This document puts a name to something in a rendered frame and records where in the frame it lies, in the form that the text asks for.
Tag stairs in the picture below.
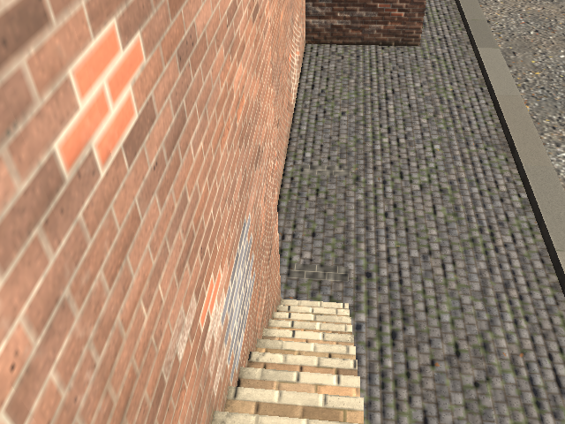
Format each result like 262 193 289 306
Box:
212 299 364 424

